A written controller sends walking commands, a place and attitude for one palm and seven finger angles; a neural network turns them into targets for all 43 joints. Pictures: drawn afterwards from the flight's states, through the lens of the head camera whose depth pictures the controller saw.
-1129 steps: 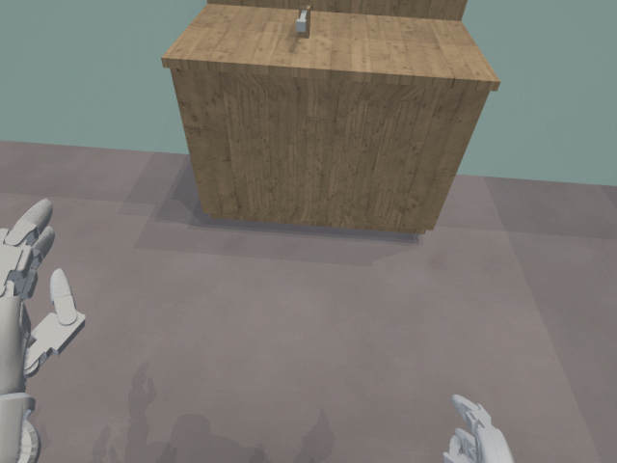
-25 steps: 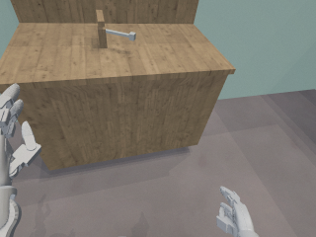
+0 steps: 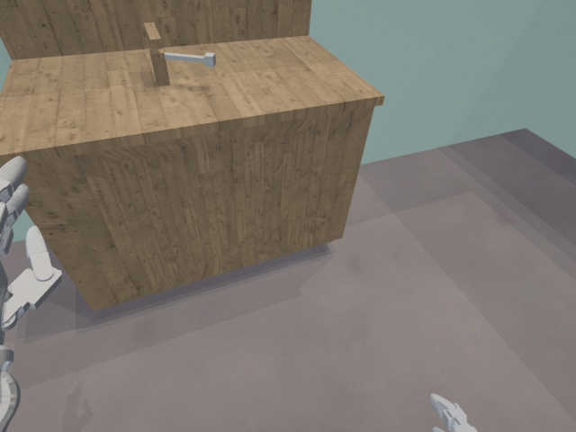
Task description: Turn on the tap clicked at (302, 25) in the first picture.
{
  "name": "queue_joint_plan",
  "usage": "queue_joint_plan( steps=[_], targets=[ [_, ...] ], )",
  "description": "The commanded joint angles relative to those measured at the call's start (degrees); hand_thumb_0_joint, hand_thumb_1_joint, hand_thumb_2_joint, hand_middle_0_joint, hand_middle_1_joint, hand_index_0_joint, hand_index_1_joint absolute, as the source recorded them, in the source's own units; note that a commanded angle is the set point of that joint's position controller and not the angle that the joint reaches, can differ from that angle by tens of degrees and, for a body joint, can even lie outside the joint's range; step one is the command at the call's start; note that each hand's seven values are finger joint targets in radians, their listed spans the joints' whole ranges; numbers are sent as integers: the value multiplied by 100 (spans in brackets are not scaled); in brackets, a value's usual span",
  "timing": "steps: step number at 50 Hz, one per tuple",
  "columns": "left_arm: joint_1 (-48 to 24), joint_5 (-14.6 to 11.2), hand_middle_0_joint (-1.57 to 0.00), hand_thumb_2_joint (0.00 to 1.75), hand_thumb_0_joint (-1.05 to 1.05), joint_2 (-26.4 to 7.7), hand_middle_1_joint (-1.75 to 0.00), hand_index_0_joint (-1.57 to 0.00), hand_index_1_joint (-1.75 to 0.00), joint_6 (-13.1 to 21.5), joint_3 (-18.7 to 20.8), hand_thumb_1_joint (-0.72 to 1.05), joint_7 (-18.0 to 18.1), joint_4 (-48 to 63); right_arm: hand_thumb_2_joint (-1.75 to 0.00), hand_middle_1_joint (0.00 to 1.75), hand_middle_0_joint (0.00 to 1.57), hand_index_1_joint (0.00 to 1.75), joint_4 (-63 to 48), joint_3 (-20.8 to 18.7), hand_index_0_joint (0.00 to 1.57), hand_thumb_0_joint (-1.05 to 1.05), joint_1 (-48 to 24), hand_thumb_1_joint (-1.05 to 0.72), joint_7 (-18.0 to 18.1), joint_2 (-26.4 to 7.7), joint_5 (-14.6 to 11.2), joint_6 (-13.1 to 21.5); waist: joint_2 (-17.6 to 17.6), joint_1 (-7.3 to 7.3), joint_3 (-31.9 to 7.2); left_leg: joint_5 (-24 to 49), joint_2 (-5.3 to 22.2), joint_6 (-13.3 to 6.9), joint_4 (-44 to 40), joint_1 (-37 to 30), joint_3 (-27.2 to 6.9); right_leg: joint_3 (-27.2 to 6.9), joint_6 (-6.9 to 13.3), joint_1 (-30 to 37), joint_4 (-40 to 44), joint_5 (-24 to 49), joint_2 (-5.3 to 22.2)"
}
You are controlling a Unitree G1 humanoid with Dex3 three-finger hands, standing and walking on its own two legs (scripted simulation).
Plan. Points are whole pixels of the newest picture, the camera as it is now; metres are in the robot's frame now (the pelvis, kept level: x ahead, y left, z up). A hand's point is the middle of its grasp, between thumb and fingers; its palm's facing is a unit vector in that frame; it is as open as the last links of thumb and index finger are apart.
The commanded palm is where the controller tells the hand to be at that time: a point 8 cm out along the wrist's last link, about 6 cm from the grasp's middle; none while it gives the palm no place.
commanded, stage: stop stepping back and stand still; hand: left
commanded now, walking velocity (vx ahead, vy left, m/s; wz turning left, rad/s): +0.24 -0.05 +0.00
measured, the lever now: (210, 59) +1.02 +0.23 +0.09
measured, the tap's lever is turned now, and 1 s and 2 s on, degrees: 62 62 62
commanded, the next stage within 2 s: stand and check the lever's angle in 0.34 s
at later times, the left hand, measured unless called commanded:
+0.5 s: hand (54, 280) +0.23 +0.25 +0.18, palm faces +0.45 -0.81 -0.37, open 7.4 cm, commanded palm +0.16 +0.28 +0.19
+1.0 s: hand (81, 245) +0.28 +0.25 +0.16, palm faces +0.42 -0.82 -0.38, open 7.4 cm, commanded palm +0.22 +0.28 +0.19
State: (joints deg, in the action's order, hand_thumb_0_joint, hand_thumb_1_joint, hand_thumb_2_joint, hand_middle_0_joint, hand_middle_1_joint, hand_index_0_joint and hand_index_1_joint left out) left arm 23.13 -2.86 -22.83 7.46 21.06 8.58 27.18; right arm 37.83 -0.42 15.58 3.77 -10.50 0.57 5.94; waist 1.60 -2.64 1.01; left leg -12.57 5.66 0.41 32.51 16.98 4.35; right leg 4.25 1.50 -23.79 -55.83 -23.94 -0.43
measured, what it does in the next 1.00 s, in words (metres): steps on the spot: left foot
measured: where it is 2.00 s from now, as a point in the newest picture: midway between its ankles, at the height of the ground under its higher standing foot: outside the picture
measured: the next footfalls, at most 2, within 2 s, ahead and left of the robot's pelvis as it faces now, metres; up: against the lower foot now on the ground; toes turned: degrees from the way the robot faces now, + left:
left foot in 0.36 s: +0.07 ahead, +0.12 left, +0.00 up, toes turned +5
left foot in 1.60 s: +0.30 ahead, +0.15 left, +0.00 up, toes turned +9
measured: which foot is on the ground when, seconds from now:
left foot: down 0.00-0.08, up 0.10-0.34, down 0.36-1.00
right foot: down 0.00-1.00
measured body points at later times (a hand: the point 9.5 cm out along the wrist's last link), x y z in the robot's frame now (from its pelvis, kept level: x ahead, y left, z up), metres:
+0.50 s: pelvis +0.00 +0.00 +0.00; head +0.01 +0.00 +0.45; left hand +0.20 +0.29 +0.20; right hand +0.18 -0.23 -0.08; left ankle +0.03 +0.12 -0.73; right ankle +0.01 -0.10 -0.72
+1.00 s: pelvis +0.06 +0.00 +0.00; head +0.08 +0.00 +0.45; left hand +0.25 +0.29 +0.19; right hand +0.24 -0.23 -0.08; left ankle +0.03 +0.12 -0.73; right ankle +0.03 -0.10 -0.73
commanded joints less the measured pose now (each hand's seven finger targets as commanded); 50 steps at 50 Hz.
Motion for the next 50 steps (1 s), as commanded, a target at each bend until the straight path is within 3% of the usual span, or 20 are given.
queue_joint_plan(
  steps=[1,2,3,4,5,6,8,10,15,16,18,19,20,25,27,29,33,37,46,50],
  targets=[
    [197,-22,-20,90,0,-687,-30,-20,-30,312,484,90,149,1249,-90,30,20,30,-1148,-223,20,0,-961,-90,22,-837,-60,344,-1407,343,-232,-3010,804,-410,-1541,1284,-720,498,56,1886,2026,-424,-265],
    [251,17,-20,90,0,-664,-30,-20,-30,272,462,90,151,1255,-90,30,20,30,-1134,-247,20,0,-918,-90,26,-819,-48,313,-776,432,-336,-2733,516,-309,-509,1510,-435,289,133,2331,2846,-425,-250],
    [97,65,-20,90,0,-717,-30,-20,-30,245,481,90,145,1261,-90,30,20,30,-1096,-255,20,0,-851,-90,7,-716,-49,278,523,442,-325,-2215,38,-198,1330,2022,89,-932,534,2403,3643,-757,512],
    [-285,58,-20,90,0,-1029,-30,-20,-30,280,684,90,151,1411,-90,30,20,30,-1152,-249,20,0,-872,-90,16,-671,-74,295,1851,437,-271,-1823,-428,-36,3054,2772,33,-3365,1149,2246,4548,-1167,1818],
    [-759,25,-20,90,0,-1263,-30,-20,-30,461,912,90,132,1551,-90,30,20,30,-972,-218,20,0,-831,-90,44,-764,-9,402,1014,239,-174,-1268,-174,52,3721,2566,-332,-3138,1197,1699,4521,147,1936],
    [-910,97,-20,90,0,-1012,-30,-20,-30,454,706,90,114,1421,-90,30,20,30,-828,-189,20,0,-841,-90,-7,-621,-25,415,550,212,-614,-1334,-208,37,3776,2318,-405,-3099,1127,1496,4387,-967,1866],
    [-480,40,-20,90,0,-695,-30,-20,-30,349,448,90,63,916,-90,30,20,30,-804,-280,20,0,-781,-90,29,-735,-89,325,399,193,-16,-831,-50,62,3397,2049,-417,-2518,1012,942,4430,-1026,1706],
    [-711,44,-20,90,0,-743,-30,-20,-30,441,418,90,103,1009,-90,30,20,30,-800,-203,20,0,-903,-90,81,-687,-97,307,382,186,-64,-752,-54,4,2436,1317,-183,-1839,870,620,4372,-748,1602],
    [-742,52,-20,90,0,-710,-30,-20,-30,483,370,90,222,1231,-90,30,20,30,-938,-161,20,0,-964,-90,188,-687,6,418,345,250,-274,-919,-438,-182,-103,-811,371,-1162,590,198,3702,-1157,1163],
    [-659,27,-20,90,0,-654,-30,-20,-30,489,342,90,223,1242,-90,30,20,30,-986,-206,20,0,-921,-90,205,-809,-2,431,-209,207,-267,-1291,-169,-332,-686,-1010,-200,-983,418,90,2995,-987,920],
    [-781,55,-20,90,0,-618,-30,-20,-30,520,338,90,257,1562,-90,30,20,30,-1149,-184,20,0,-950,-90,135,-961,-17,370,-1859,245,-156,-1579,1307,-956,-1927,-1177,-2518,-51,-140,-709,879,-683,-99],
    [-820,67,-20,90,0,-823,-30,-20,-30,527,522,90,241,1425,-90,30,20,30,-1065,-199,20,0,-1012,-90,110,-827,-21,384,-1734,208,-130,-2424,1479,-1042,-2335,-475,-2796,-366,-150,-439,212,-592,31],
    [-590,85,-20,90,0,-793,-30,-20,-30,467,561,90,209,1242,-90,30,20,30,-1037,-211,20,0,-1016,-90,62,-803,-26,391,-1588,222,-45,-2898,1399,-997,-2429,32,-2547,-488,-147,-168,153,-341,155],
    [49,59,-20,90,0,-684,-30,-20,-30,418,518,90,204,1448,-90,30,20,30,-1146,-166,20,0,-934,-90,-18,-788,-79,466,-769,307,-374,-1003,380,-392,-780,337,-647,-165,-137,1609,3150,849,98],
    [-97,25,-20,90,0,-773,-30,-20,-30,433,574,90,200,1358,-90,30,20,30,-1135,-161,20,0,-900,-90,-36,-727,-52,440,239,183,-555,-453,-134,-138,189,398,-181,-1583,288,1539,3478,1770,990],
    [-70,-60,-20,90,0,-632,-30,-20,-30,332,430,90,175,1209,-90,30,20,30,-1088,-258,20,0,-785,-90,-70,-753,-120,376,644,189,-688,-436,-338,-17,591,191,-200,-2085,509,1465,3586,2079,1353],
    [-162,-24,-20,90,0,-762,-30,-20,-30,407,542,90,202,1346,-90,30,20,30,-1091,-174,20,0,-948,-90,15,-753,-107,316,-18,236,-895,1190,-107,-124,-288,-572,-379,-1035,116,1691,2924,3426,860],
    [-37,17,-20,90,0,-683,-30,-20,-30,435,484,90,177,1410,-90,30,20,30,-1204,-160,20,0,-1033,-90,36,-751,-126,253,-603,297,-906,2516,303,-251,-527,-933,-674,-428,-159,1558,2733,2880,369],
    [19,-39,-20,90,0,-676,-30,-20,-30,313,511,90,252,1313,-90,30,20,30,-1237,-191,20,0,-985,-90,95,-796,-130,105,-410,215,-664,-364,185,-402,-246,-44,-524,-875,225,1414,2814,947,528],
    [-259,-27,-20,90,0,-754,-30,-20,-30,334,513,90,286,1303,-90,30,20,30,-1202,-169,20,0,-931,-90,107,-752,-141,86,194,192,-617,-191,-93,-309,391,367,-180,-1577,530,1790,2875,1560,1025]
  ],
)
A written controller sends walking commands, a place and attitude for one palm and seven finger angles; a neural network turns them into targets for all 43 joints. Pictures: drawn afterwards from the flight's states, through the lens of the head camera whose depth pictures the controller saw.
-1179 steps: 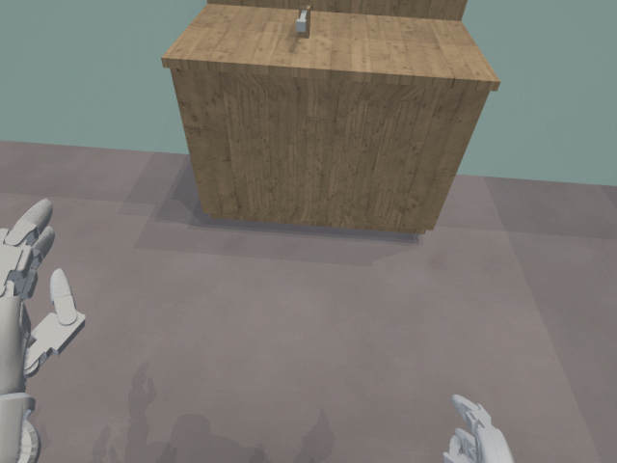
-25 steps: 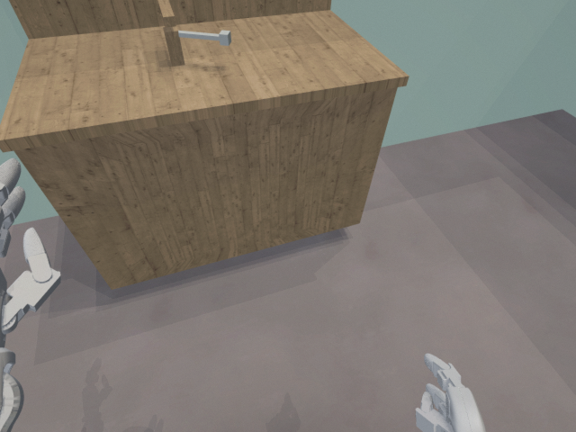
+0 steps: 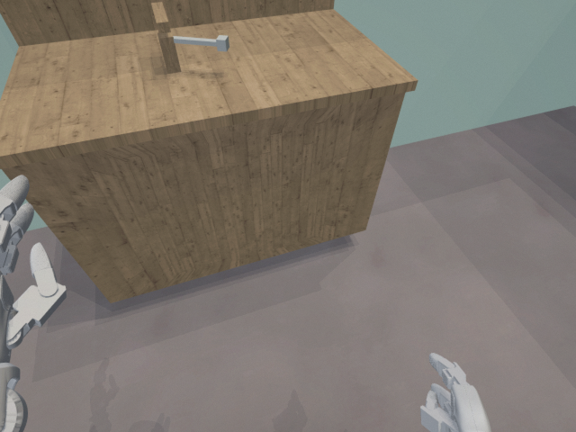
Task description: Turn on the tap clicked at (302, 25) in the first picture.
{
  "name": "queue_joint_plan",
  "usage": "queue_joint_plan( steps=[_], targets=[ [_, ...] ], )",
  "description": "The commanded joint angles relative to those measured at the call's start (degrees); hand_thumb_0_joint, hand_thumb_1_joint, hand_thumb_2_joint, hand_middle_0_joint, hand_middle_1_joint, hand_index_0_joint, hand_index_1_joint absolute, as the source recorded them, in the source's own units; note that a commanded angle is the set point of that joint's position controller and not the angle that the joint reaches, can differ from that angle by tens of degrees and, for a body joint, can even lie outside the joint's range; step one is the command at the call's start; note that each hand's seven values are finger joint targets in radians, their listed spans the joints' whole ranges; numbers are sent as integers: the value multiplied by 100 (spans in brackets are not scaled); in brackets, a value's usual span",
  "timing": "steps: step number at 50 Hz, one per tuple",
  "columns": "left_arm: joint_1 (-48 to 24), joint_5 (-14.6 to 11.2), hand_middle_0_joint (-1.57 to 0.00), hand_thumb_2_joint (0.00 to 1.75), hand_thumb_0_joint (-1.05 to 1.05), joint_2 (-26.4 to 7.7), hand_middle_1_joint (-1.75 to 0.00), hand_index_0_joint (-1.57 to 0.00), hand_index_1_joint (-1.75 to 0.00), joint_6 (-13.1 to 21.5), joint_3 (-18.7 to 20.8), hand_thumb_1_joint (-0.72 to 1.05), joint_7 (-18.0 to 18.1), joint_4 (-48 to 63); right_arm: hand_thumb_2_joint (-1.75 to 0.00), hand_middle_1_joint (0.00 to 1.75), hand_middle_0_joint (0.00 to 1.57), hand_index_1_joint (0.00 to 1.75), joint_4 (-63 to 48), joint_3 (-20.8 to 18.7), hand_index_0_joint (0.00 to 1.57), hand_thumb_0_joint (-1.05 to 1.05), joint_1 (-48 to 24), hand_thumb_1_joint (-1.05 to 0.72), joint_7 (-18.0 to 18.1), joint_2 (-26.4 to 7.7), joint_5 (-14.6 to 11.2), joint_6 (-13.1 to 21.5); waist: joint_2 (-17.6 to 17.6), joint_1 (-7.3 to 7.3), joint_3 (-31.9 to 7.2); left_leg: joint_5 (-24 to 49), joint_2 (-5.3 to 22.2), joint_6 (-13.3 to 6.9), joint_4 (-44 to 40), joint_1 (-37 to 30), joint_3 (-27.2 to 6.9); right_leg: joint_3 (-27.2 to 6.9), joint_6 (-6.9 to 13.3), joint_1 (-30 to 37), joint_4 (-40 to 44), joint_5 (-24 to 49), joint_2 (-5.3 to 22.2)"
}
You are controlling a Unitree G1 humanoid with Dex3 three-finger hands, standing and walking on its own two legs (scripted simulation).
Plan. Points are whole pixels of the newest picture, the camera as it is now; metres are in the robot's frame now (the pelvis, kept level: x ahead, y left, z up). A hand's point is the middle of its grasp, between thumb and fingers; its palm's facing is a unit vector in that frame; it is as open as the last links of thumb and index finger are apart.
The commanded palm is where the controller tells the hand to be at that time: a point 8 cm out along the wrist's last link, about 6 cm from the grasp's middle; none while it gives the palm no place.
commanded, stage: take the last steps up to it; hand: left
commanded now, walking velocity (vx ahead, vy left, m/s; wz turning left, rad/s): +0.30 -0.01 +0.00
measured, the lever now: (222, 43) +0.96 +0.22 +0.09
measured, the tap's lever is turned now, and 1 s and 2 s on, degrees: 62 62 62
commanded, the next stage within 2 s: come to a stop and stand still in 1.56 s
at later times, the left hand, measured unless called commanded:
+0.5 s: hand (99, 220) +0.30 +0.24 +0.17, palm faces +0.39 -0.82 -0.41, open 7.4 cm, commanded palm +0.25 +0.28 +0.19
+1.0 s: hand (135, 138) +0.45 +0.24 +0.18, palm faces +0.44 -0.80 -0.40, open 7.4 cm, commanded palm +0.39 +0.28 +0.19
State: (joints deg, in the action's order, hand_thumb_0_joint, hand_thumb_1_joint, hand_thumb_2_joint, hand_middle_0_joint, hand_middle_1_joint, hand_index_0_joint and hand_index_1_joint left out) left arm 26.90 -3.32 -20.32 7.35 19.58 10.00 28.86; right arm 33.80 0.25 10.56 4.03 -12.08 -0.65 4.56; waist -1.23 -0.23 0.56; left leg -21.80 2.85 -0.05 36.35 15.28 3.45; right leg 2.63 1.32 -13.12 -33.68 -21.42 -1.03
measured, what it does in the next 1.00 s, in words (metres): walks ahead: left foot, then right foot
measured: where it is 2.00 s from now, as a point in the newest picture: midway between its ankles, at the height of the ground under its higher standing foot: (304, 367)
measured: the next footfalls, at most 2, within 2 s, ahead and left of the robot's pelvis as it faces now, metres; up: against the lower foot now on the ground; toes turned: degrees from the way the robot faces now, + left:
left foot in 0.60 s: +0.24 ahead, +0.15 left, +0.00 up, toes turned +9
right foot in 0.80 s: +0.22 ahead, -0.10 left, +0.00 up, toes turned -7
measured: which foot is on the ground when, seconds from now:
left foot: down 0.00-0.30, up 0.32-0.58, down 0.60-0.82, up 0.84-1.00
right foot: down 0.00-0.60, up 0.62-0.78, down 0.80-1.00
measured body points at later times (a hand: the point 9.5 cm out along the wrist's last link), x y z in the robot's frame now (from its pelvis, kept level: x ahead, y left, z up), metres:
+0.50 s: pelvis +0.09 +0.00 +0.01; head +0.12 -0.01 +0.46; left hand +0.28 +0.28 +0.19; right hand +0.23 -0.25 -0.10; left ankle +0.13 +0.13 -0.68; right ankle +0.06 -0.10 -0.73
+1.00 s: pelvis +0.23 +0.00 +0.01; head +0.27 -0.01 +0.46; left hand +0.42 +0.28 +0.20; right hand +0.40 -0.22 -0.10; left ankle +0.26 +0.11 -0.70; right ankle +0.18 -0.10 -0.73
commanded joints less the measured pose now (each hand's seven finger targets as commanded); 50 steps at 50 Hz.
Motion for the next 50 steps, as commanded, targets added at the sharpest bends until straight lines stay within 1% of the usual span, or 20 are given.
queue_joint_plan(
  steps=[1,4,6,7,10,13,14,15,16,18,22,27,28,30,31,34,39,42,46,50],
  targets=[
    [-760,26,-20,90,0,-1035,-30,-20,-30,360,655,90,147,1238,-90,30,20,30,-807,-244,20,0,-463,-90,78,-593,-39,234,446,-65,-609,912,135,-224,125,498,-24,-1468,605,828,562,1774,1186],
    [-743,17,-20,90,0,-1077,-30,-20,-30,422,703,90,148,1406,-90,30,20,30,-815,-230,20,0,-415,-90,65,-640,-12,216,-377,-135,-760,2039,450,-422,-555,-522,-463,-563,271,225,-511,2420,727],
    [-741,45,-20,90,0,-1057,-30,-20,-30,445,666,90,134,1472,-90,30,20,30,-814,-226,20,0,-387,-90,55,-621,25,249,-1562,-171,-495,3459,1311,-925,-1153,-1832,-1907,141,-152,-1678,-1551,-110,95],
    [-779,94,-20,90,0,-981,-30,-20,-30,439,568,90,121,1443,-90,30,20,30,-726,-226,20,0,-309,-90,18,-609,78,279,-1351,-174,-222,3643,1627,-1101,-1332,-1943,-2360,40,-145,-2139,-1740,-1034,107],
    [-582,90,-20,90,0,-964,-30,-20,-30,409,604,90,80,1270,-90,30,20,30,-704,-245,20,0,-330,-90,-54,-677,50,358,-1025,-100,-148,3013,1519,-1057,-1358,-1631,-1681,152,-130,-1853,-1171,-723,243],
    [-193,52,-20,90,0,-978,-30,-20,-30,394,741,90,68,1113,-90,30,20,30,-791,-224,20,0,-491,-90,-47,-698,61,347,-839,110,-492,2802,984,-655,-366,-221,-471,573,-23,567,580,321,-24],
    [-151,63,-20,90,0,-1017,-30,-20,-30,398,786,90,57,993,-90,30,20,30,-779,-244,20,0,-519,-90,-55,-670,46,321,-74,204,-733,2248,711,-517,869,882,-86,-62,252,1835,917,742,413],
    [-169,70,-20,90,0,-1158,-30,-20,-30,392,885,90,57,946,-90,30,20,30,-818,-296,20,0,-450,-90,-79,-567,3,289,1510,118,-972,754,-45,-224,2514,2014,473,-2265,836,2534,1362,998,1701],
    [-154,-59,-20,90,0,-1013,-30,-20,-30,467,831,90,-27,974,-90,30,20,30,-946,-404,20,0,-509,-90,-142,-689,-75,320,1412,87,-848,-1003,-215,-99,3418,2423,-204,-3346,1175,2107,1736,980,2350],
    [136,-38,-20,90,0,-1246,-30,-20,-30,588,1112,90,-25,1237,-90,30,20,30,-742,-294,20,0,-377,-90,-152,-556,-14,239,368,71,-155,-951,277,46,3394,2659,-532,-2707,1358,1455,1690,1688,2410],
    [-454,15,-20,90,0,-1019,-30,-20,-30,676,818,90,5,1366,-90,30,20,30,-670,-209,20,0,-551,-90,-59,-423,19,146,824,-36,-238,32,399,23,1501,1273,77,-721,824,516,1527,2254,1798],
    [-610,10,-20,90,0,-947,-30,-20,-30,565,621,90,43,1222,-90,30,20,30,-755,-305,20,0,-489,-90,53,-456,44,295,605,15,-216,905,-40,-86,-465,-630,758,-148,442,-119,930,709,1275],
    [-690,3,-20,90,0,-935,-30,-20,-30,568,591,90,39,1322,-90,30,20,30,-788,-360,20,0,-431,-90,80,-552,22,321,277,-27,-260,714,160,-219,-775,-1062,416,-92,316,-406,252,663,1122],
    [-868,-7,-20,90,0,-882,-30,-20,-30,603,629,90,89,1524,-90,30,20,30,-867,-398,20,0,-441,-90,69,-781,-1,310,-1702,-77,-565,446,1821,-1080,-1926,-1932,-2461,277,-162,-1766,-2256,-1203,79],
    [-960,36,-20,90,0,-1053,-30,-20,-30,641,692,90,80,1305,-90,30,20,30,-879,-375,20,0,-498,-90,65,-685,-28,349,-1421,-48,-466,-255,2058,-1318,-2252,-1324,-3066,-235,-106,-1732,-2982,-1301,175],
    [-706,92,-20,90,0,-1235,-30,-20,-30,536,938,90,39,1674,-90,30,20,30,-751,-296,20,0,-615,-90,-29,-454,-27,449,-1284,47,-325,-327,1866,-1306,-2072,-704,-2068,-450,-120,-1655,-2362,-880,689],
    [-50,3,-20,90,0,-960,-30,-20,-30,458,859,90,57,1663,-90,30,20,30,-889,-247,20,0,-489,-90,-82,-541,-27,598,-830,146,-711,69,1061,-535,-1014,54,-297,547,-152,392,447,112,113],
    [-288,-71,-20,90,0,-1074,-30,-20,-30,275,877,90,36,1193,-90,30,20,30,-916,-232,20,0,-488,-90,-66,-415,-72,483,2191,174,-356,-954,-45,35,2173,2409,339,-3029,1018,1491,1796,734,2150],
    [-561,48,-20,90,0,-1030,-30,-20,-30,423,873,90,69,1045,-90,30,20,30,-692,-83,20,0,-588,-90,-36,-328,-6,343,720,117,-534,-757,168,70,1398,2186,230,-1423,1030,2074,913,4540,1965],
    [-711,38,-20,90,0,-879,-30,-20,-30,477,609,90,71,1188,-90,30,20,30,-733,-155,20,0,-528,-90,-21,-402,67,300,700,-12,-964,1299,-355,-78,-826,-478,995,-42,381,1067,-121,3849,1187]
  ],
)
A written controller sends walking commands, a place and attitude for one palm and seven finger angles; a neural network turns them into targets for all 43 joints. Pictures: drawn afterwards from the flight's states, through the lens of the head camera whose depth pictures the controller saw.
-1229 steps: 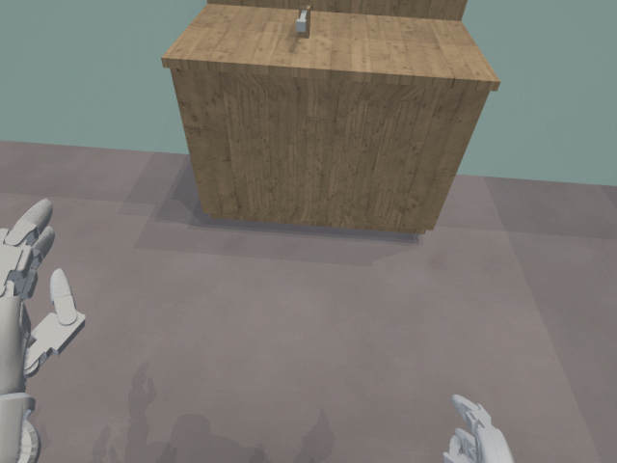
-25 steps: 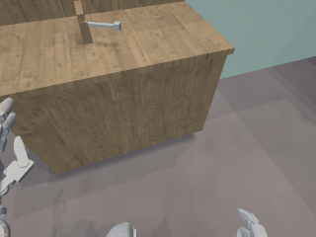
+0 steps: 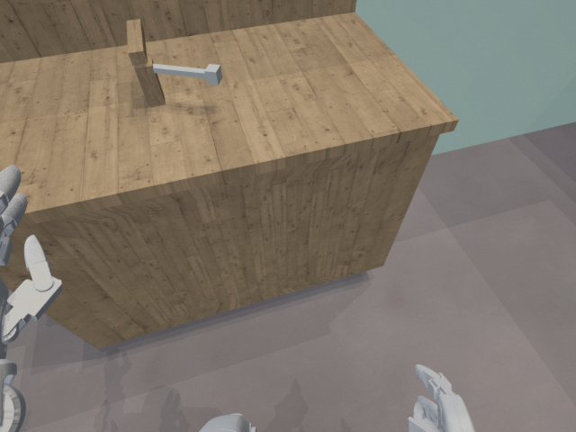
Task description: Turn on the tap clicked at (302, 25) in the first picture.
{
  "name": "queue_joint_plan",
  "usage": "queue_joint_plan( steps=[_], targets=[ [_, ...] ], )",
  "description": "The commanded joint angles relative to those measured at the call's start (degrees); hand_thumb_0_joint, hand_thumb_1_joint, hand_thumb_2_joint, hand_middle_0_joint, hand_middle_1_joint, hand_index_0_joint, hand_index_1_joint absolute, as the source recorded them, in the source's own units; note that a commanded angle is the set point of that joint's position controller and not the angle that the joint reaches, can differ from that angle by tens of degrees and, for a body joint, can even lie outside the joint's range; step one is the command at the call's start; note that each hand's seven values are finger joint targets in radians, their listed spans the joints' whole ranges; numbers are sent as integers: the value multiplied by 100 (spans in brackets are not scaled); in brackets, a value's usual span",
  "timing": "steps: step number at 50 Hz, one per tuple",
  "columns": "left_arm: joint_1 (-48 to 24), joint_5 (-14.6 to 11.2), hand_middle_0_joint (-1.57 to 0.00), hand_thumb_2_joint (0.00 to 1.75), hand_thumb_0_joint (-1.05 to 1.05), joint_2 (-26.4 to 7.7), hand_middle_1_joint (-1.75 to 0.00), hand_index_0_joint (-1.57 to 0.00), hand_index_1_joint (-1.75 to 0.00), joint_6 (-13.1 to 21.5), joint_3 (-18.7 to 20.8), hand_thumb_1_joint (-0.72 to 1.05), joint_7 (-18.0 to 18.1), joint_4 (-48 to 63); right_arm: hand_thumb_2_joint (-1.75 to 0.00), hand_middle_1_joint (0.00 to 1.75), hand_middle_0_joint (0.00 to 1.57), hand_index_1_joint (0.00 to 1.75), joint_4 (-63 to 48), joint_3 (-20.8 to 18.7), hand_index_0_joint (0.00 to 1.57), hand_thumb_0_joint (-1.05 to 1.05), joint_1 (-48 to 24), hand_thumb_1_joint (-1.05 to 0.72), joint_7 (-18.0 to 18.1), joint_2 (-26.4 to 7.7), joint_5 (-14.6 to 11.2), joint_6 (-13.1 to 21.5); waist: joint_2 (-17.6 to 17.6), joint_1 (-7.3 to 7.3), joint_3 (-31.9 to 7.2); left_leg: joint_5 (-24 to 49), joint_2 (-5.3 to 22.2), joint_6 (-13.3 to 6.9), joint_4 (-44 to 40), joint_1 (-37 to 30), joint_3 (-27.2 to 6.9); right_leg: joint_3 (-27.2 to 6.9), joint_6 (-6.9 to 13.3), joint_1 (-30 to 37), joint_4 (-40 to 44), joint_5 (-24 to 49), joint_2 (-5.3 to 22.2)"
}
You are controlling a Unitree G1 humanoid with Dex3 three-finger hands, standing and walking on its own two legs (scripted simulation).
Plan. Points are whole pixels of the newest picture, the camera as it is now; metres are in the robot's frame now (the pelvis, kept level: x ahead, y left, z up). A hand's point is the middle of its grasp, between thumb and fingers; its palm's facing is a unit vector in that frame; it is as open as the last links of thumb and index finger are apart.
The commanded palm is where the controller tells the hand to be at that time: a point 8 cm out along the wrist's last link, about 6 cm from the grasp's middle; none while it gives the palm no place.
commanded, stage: take the last steps up to it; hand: left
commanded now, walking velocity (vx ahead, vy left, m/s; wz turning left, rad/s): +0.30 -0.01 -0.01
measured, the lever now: (213, 74) +0.72 +0.22 +0.09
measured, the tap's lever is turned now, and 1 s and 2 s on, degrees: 62 62 62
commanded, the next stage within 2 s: come to a stop and stand still in 0.56 s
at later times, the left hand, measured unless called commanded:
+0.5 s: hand (148, 182) +0.36 +0.20 +0.16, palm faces +0.41 -0.81 -0.42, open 7.4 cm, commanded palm +0.30 +0.24 +0.18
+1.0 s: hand (174, 145) +0.43 +0.19 +0.16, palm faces +0.40 -0.82 -0.41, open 7.4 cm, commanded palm +0.37 +0.24 +0.18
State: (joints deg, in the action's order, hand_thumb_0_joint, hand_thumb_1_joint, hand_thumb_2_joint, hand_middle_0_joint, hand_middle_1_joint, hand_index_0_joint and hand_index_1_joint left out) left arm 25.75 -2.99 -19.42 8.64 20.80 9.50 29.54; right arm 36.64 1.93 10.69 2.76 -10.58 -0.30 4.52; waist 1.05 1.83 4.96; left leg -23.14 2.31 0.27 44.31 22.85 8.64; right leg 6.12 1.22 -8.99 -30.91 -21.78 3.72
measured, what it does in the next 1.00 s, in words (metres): walks ahead: left foot, then right foot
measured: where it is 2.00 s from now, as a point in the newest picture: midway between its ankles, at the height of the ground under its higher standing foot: (307, 429)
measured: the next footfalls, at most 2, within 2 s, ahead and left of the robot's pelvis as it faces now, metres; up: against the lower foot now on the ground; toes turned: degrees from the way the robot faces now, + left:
left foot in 0.06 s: +0.10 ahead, +0.12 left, +0.00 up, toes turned +8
right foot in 0.28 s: +0.16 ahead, -0.13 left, +0.00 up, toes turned -10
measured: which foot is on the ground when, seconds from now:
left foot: up 0.00-0.04, down 0.06-0.30, up 0.32-0.60, down 0.62-1.00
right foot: down 0.00-0.06, up 0.08-0.26, down 0.28-0.62, up 0.64-0.80, down 0.82-1.00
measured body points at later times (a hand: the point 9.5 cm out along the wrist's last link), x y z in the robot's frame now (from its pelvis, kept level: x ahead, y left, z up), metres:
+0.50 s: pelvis +0.14 -0.04 +0.00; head +0.18 -0.05 +0.45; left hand +0.33 +0.24 +0.19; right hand +0.29 -0.28 -0.10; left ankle +0.16 +0.09 -0.69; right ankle +0.12 -0.12 -0.74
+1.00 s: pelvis +0.21 -0.04 +0.00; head +0.23 -0.06 +0.45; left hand +0.40 +0.23 +0.18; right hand +0.39 -0.26 -0.10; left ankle +0.22 +0.08 -0.73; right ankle +0.21 -0.14 -0.74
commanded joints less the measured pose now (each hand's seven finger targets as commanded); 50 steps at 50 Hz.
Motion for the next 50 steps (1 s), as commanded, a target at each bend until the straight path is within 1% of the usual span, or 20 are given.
queue_joint_plan(
  steps=[1,2,3,4,8,13,14,15,16,17,21,28,29,31,32,36,39,42,46,50],
  targets=[
    [-535,-20,-20,90,0,-949,-30,-20,-30,368,417,90,127,1271,-90,30,20,30,-1075,-429,20,0,-466,-90,137,-659,-10,322,9,-325,-1568,2028,167,-390,-1796,-2376,-167,-220,133,-205,-1237,3227,588],
    [-443,-78,-20,90,0,-895,-30,-20,-30,358,352,90,115,1512,-90,30,20,30,-1125,-488,20,0,-525,-90,126,-813,-46,299,-1166,-319,-1646,2912,1392,-969,-1970,-3339,-1842,-34,-200,-1700,-2373,523,-14],
    [-669,-58,-20,90,0,-984,-30,-20,-30,390,362,90,128,1656,-90,30,20,30,-1224,-503,20,0,-589,-90,83,-867,-83,294,-1518,-202,-1459,2781,2078,-1415,-2462,-2961,-3079,-430,-187,-2190,-3327,-1273,-302],
    [-615,31,-20,90,0,-1014,-30,-20,-30,328,433,90,81,1240,-90,30,20,30,-1141,-496,20,0,-622,-90,46,-829,-90,328,-1185,-205,-894,2143,2197,-1502,-2736,-2393,-3108,-714,-153,-2630,-3632,-1099,-98],
    [-144,53,-20,90,0,-1372,-30,-20,-30,311,849,90,84,1905,-90,30,20,30,-1043,-457,20,0,-615,-90,26,-691,-70,475,-1515,-92,-882,2149,1721,-1220,-2631,-1733,-1804,-512,-194,-2033,-2172,-379,263],
    [337,-58,-20,90,0,-1044,-30,-20,-30,277,822,90,80,1145,-90,30,20,30,-1162,-467,20,0,-488,-90,99,-770,-117,467,-874,-58,-1132,1160,1088,-520,-1437,-653,-475,340,-200,223,306,623,-300],
    [248,-19,-20,90,0,-1105,-30,-20,-30,232,825,90,78,947,-90,30,20,30,-1145,-478,20,0,-427,-90,122,-717,-110,423,210,-35,-1248,681,705,-371,-147,15,-102,-498,70,828,767,603,205],
    [101,-8,-20,90,0,-1250,-30,-20,-30,195,889,90,92,833,-90,30,20,30,-1185,-473,20,0,-379,-90,120,-622,-111,372,1810,-98,-1288,-369,19,-116,1247,1220,169,-2658,666,1409,1275,881,1420],
    [-4,-114,-20,90,0,-1143,-30,-20,-30,169,814,90,39,837,-90,30,20,30,-1234,-511,20,0,-421,-90,73,-744,-163,400,1766,-53,-1314,-1062,-22,-60,2075,1584,-469,-3340,886,1386,1441,1228,1859],
    [-49,-130,-20,90,0,-1217,-30,-20,-30,189,835,90,28,875,-90,30,20,30,-1122,-473,20,0,-408,-90,61,-714,-159,389,1277,-98,-998,-1007,162,-5,2451,1795,-769,-3199,1041,1231,1364,1863,2003],
    [-293,23,-20,90,0,-1138,-30,-20,-30,399,706,90,82,1197,-90,30,20,30,-971,-369,20,0,-576,-90,97,-615,-50,241,462,-159,-1123,-368,252,81,1095,1116,-417,-1313,829,1249,745,4633,1565],
    [-204,-20,-20,90,0,-1118,-30,-20,-30,392,597,90,121,1422,-90,30,20,30,-1130,-466,20,0,-487,-90,148,-648,-37,222,388,-137,-1182,1613,-102,-135,-1609,-1211,207,-371,285,407,67,3159,955],
    [-273,-34,-20,90,0,-1113,-30,-20,-30,397,568,90,114,1519,-90,30,20,30,-1162,-528,20,0,-453,-90,166,-753,-73,208,-147,-190,-1217,2002,274,-345,-1759,-1850,-305,-287,119,-254,-544,2480,773],
    [-420,-62,-20,90,0,-1156,-30,-20,-30,432,601,90,125,1578,-90,30,20,30,-1281,-604,20,0,-476,-90,160,-948,-137,179,-1740,-147,-1346,2603,1872,-1202,-2445,-2561,-2767,-135,-222,-1732,-2467,-1380,-195],
    [-308,35,-20,90,0,-1282,-30,-20,-30,387,759,90,127,1202,-90,30,20,30,-1171,-489,20,0,-478,-90,171,-752,-66,220,-1585,-161,-1115,2391,2021,-1396,-2654,-2259,-3167,-457,-177,-2003,-3021,-1375,-192],
    [-231,27,-20,90,0,-1333,-30,-20,-30,263,816,90,90,1708,-90,30,20,30,-1065,-423,20,0,-585,-90,50,-658,-53,344,-1383,-49,-1135,2972,1462,-931,-2320,-1636,-1486,-413,-268,-1180,-1424,-597,19],
    [123,-21,-20,90,0,-1042,-30,-20,-30,184,634,90,64,1395,-90,30,20,30,-1135,-358,20,0,-495,-90,20,-717,-59,488,-1091,-117,-1139,2648,1162,-478,-2032,-1041,-980,-114,-314,-89,169,489,-203],
    [77,-47,-20,90,0,-998,-30,-20,-30,99,610,90,10,928,-90,30,20,30,-1169,-340,20,0,-465,-90,76,-631,-61,457,408,-206,-1128,1307,360,46,-1128,-630,-405,-1339,22,65,904,2841,618],
    [-461,-57,-20,90,0,-1275,-30,-20,-30,69,679,90,37,1085,-90,30,20,30,-1145,-289,20,0,-479,-90,151,-582,-102,321,634,-180,-1325,235,13,94,-548,-149,-586,-1622,343,657,584,5098,1242],
    [-364,2,-20,90,0,-1176,-30,-20,-30,87,584,90,28,964,-90,30,20,30,-1227,-302,20,0,-550,-90,219,-659,-91,168,580,-118,-1302,1206,33,33,-1035,-357,-611,-1168,205,782,283,4988,1085]
  ],
)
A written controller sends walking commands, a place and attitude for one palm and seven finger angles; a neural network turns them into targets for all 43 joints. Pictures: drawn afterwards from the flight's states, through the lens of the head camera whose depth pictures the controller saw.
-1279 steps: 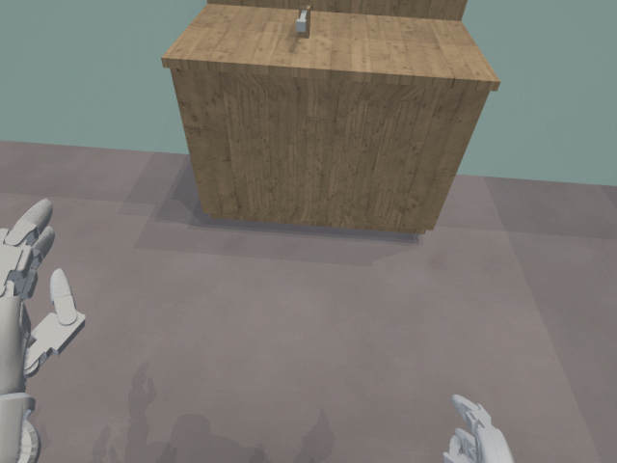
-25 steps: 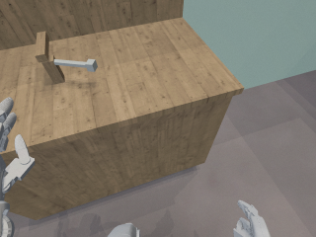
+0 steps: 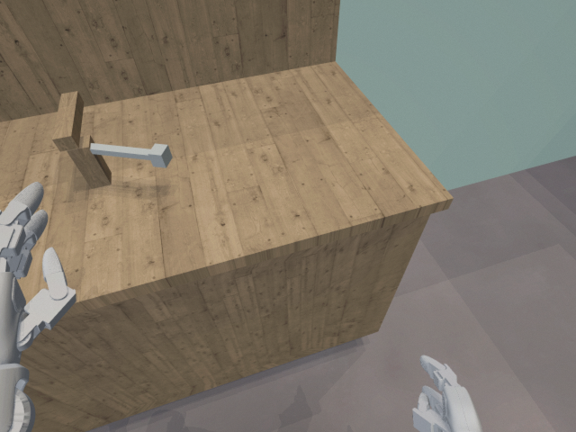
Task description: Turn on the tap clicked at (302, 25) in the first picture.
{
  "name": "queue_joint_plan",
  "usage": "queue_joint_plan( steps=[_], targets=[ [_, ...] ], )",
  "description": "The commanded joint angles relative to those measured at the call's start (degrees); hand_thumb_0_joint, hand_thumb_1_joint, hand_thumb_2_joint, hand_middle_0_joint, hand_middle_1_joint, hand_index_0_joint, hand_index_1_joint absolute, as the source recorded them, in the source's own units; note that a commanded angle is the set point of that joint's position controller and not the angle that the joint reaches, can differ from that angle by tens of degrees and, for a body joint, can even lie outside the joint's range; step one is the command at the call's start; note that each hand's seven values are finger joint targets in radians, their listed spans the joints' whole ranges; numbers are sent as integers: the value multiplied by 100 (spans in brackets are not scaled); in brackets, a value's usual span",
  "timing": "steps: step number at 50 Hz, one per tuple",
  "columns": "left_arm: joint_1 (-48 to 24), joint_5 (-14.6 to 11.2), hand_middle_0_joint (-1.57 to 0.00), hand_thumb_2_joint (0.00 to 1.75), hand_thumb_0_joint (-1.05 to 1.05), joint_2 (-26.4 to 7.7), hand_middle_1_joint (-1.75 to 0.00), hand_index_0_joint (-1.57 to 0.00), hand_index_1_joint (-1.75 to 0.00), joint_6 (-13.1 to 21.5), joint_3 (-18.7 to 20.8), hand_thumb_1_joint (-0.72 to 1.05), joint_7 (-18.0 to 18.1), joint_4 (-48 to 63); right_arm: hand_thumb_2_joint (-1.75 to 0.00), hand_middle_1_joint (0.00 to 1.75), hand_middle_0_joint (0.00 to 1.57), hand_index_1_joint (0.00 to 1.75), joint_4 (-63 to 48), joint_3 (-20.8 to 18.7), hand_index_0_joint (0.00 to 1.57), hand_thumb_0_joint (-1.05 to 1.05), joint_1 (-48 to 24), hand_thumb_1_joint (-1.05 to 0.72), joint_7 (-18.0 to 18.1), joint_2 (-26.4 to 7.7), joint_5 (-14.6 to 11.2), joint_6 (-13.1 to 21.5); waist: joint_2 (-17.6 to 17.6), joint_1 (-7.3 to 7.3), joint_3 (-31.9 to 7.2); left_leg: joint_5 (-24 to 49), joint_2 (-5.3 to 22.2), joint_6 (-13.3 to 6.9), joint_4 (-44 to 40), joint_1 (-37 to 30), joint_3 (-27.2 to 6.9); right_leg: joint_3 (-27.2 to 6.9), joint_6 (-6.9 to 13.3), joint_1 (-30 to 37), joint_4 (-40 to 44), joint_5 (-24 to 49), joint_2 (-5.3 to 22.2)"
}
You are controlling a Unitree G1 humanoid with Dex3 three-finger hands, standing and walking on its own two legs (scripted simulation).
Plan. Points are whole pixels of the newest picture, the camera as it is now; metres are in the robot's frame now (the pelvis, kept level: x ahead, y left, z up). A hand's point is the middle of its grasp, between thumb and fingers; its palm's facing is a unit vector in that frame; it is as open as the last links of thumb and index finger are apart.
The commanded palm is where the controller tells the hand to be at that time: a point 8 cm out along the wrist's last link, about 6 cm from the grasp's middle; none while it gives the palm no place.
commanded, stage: come to a stop and stand still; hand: left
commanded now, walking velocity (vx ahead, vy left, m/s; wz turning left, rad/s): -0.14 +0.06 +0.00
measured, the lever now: (160, 155) +0.51 +0.26 +0.09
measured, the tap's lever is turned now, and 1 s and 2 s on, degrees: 62 62 62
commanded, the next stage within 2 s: look again from close up in 0.82 s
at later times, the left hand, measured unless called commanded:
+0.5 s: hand (43, 336) +0.18 +0.26 +0.14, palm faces +0.26 -0.87 -0.41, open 7.4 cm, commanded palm +0.12 +0.31 +0.18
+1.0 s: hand out of the picture +0.18 +0.30 +0.16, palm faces +0.40 -0.85 -0.36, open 7.4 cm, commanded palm +0.12 +0.33 +0.18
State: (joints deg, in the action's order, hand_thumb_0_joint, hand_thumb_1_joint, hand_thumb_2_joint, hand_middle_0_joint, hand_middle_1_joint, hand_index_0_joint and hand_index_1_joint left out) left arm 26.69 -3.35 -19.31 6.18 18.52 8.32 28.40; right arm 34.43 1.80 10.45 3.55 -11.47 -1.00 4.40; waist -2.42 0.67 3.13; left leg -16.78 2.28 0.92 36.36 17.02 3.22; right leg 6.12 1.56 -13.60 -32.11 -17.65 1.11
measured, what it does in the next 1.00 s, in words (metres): shifts its weight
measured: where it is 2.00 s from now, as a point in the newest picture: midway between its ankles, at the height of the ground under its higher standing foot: outside the picture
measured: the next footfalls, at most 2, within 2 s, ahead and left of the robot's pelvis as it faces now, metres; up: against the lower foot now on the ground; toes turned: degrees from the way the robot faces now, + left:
none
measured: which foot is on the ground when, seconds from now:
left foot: down 0.00-1.00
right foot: down 0.00-1.00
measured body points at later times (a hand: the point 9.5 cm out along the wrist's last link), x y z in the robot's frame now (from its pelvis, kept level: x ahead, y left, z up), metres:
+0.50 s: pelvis -0.05 +0.04 +0.00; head -0.03 +0.04 +0.45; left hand +0.16 +0.30 +0.17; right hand +0.10 -0.19 -0.07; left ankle +0.01 +0.12 -0.73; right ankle -0.01 -0.10 -0.73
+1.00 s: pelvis -0.05 +0.05 +0.01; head -0.04 +0.07 +0.46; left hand +0.15 +0.34 +0.18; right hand +0.13 -0.17 -0.05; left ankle +0.01 +0.12 -0.73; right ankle +0.00 -0.09 -0.73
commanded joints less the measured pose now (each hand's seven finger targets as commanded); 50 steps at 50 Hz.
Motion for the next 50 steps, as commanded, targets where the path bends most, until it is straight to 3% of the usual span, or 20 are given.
queue_joint_plan(
  steps=[1,3,5,7,9,10,11,12,14,16,18,20,21,25,28,35,37,40,46,50],
  targets=[
    [-442,26,-20,90,0,-1255,-30,-20,-30,338,855,90,150,1172,-90,30,20,30,-1047,-309,20,0,-564,-90,165,-599,-36,155,745,10,-1074,1042,108,-52,-386,38,-88,-1061,105,1102,390,4316,1263],
    [-167,37,-20,90,0,-1168,-30,-20,-30,313,794,90,162,1342,-90,30,20,30,-1098,-335,20,0,-529,-90,160,-662,-31,111,370,-15,-1211,2645,407,-129,-676,-543,-202,-753,-95,766,263,3497,900],
    [35,68,-20,90,0,-1175,-30,-20,-30,322,821,90,200,1592,-90,30,20,30,-1147,-335,20,0,-566,-90,155,-671,-6,74,-359,32,-1329,3614,856,-315,-993,-835,-673,-434,-271,466,62,1859,419],
    [-24,102,-20,90,0,-1108,-30,-20,-30,381,732,90,212,1665,-90,30,20,30,-1119,-379,20,0,-552,-90,155,-683,51,125,-845,62,-1201,3633,1099,-446,-1357,-838,-936,-370,-287,170,-108,82,169],
    [-214,152,-20,90,0,-1040,-30,-20,-30,411,654,90,219,1563,-90,30,20,30,-1053,-390,20,0,-508,-90,143,-714,80,230,-965,72,-1031,2818,1100,-485,-1503,-552,-823,-373,-274,207,-40,-294,115],
    [-5896,852,-20,90,0,-5581,-30,-20,-30,1241,4195,90,119,2311,-90,30,20,30,-707,-683,20,0,490,-90,-11,-891,480,731,268,496,-447,1993,901,-528,-101,867,-373,-1145,-129,80,894,1239,700],
    [-4477,413,-20,90,0,-3830,-30,-20,-30,998,2980,90,-1,173,-90,30,20,30,-477,-488,20,0,85,-90,-72,-514,119,622,85,105,-790,1288,36,-76,258,-279,111,-1453,680,-105,1043,2689,1091],
    [-3015,257,-20,90,0,-1920,-30,-20,-30,953,1415,90,-208,-835,-90,30,20,30,-704,-443,20,0,128,-90,-134,-552,110,772,257,-1,-1172,806,-150,22,-317,-561,-138,-1821,795,51,692,3461,1242],
    [-1235,39,-20,90,0,-884,-30,-20,-30,918,540,90,-307,-448,-90,30,20,30,-898,-514,20,0,96,-90,-276,-704,-96,773,-224,98,-1335,1622,116,-145,-903,-1077,19,-1207,164,364,470,2772,723],
    [-340,-18,-20,90,0,-462,-30,-20,-30,842,192,90,-345,311,-90,30,20,30,-1121,-515,20,0,-108,-90,-458,-732,-128,729,-639,179,-1340,2059,502,-299,-1202,-1064,-323,-734,-51,386,330,1621,341],
    [-248,71,-20,90,0,-811,-30,-20,-30,752,450,90,-283,571,-90,30,20,30,-1273,-420,20,0,-279,-90,-473,-757,-109,674,-131,197,-930,890,634,-303,-1526,-177,-422,-553,-93,577,380,803,212],
    [-388,111,-20,90,0,-1205,-30,-20,-30,747,924,90,-203,570,-90,30,20,30,-1346,-346,20,0,-327,-90,-357,-726,-78,635,583,169,-576,-684,469,-249,-1720,264,-378,-645,-83,378,806,-74,200],
    [-593,115,-20,90,0,-1665,-30,-20,-30,772,1363,90,-124,816,-90,30,20,30,-1366,-347,20,0,-356,-90,-281,-766,-59,591,568,141,-487,-849,379,-223,-1757,159,-352,-656,-82,187,975,-365,156],
    [-1190,132,-20,90,0,-1403,-30,-20,-30,901,1242,90,-96,982,-90,30,20,30,-1377,-271,20,0,-343,-90,-119,-646,19,644,-130,83,-460,-1478,341,-296,-1892,240,-322,-776,-31,169,1041,-754,115],
    [-1458,204,-20,90,0,-1274,-30,-20,-30,935,1059,90,-72,1015,-90,30,20,30,-1310,-256,20,0,-305,-90,-115,-641,34,761,-629,111,-663,-1548,404,-326,-2039,200,-344,-601,-28,511,765,-316,6],
    [-1268,270,-20,90,0,-753,-30,-20,-30,862,421,90,-146,477,-90,30,20,30,-1065,-280,20,0,-236,-90,-176,-680,46,839,49,77,-329,-1454,178,-188,-1913,-135,-337,-889,-26,-128,1421,-775,-22],
    [-1233,278,-20,90,0,-830,-30,-20,-30,861,478,90,-131,470,-90,30,20,30,-1052,-269,20,0,-274,-90,-169,-676,58,809,-158,75,-354,-1336,225,-186,-2078,-172,-433,-799,-52,-34,1345,-445,-74],
    [-1130,257,-20,90,0,-929,-30,-20,-30,844,611,90,-120,386,-90,30,20,30,-1097,-273,20,0,-292,-90,-170,-662,57,731,111,107,-378,-1302,218,-186,-2106,-89,-449,-856,-70,103,1435,-343,-98],
    [-1290,237,-20,90,0,-1132,-30,-20,-30,890,767,90,-107,930,-90,30,20,30,-1184,-264,20,0,-342,-90,-144,-663,94,691,-450,91,-627,-1001,283,-171,-2342,-403,-595,-750,-68,266,1202,184,-214],
    [-1168,222,-20,90,0,-963,-30,-20,-30,877,631,90,-91,879,-90,30,20,30,-1149,-263,20,0,-269,-90,-138,-673,104,686,-274,94,-718,-592,259,-149,-2197,-426,-633,-792,-69,414,1258,474,-166]
  ],
)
